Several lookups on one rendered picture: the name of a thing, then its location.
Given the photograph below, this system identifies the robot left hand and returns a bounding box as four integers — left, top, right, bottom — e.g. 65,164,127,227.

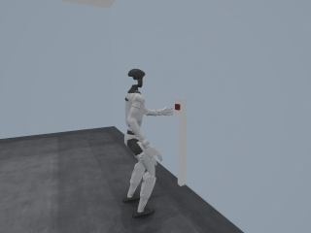
162,107,173,117

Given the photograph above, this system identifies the robot left foot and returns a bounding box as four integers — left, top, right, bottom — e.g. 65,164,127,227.
122,194,141,203

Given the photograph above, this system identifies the left robot forearm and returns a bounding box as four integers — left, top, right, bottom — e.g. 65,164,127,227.
145,108,163,117

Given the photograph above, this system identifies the panel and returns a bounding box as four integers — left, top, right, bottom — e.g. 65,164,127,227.
173,97,188,186

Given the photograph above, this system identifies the button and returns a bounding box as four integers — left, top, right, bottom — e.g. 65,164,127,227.
175,104,181,111

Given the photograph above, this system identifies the right robot thigh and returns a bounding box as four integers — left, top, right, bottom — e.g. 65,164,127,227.
130,140,156,182

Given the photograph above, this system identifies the robot right upper arm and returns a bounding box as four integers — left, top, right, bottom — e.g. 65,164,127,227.
126,93,145,126

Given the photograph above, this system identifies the robot right hand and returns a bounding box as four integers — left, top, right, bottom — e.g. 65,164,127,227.
146,145,163,166

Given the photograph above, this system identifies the right robot forearm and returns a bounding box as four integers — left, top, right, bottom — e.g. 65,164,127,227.
129,118,151,149

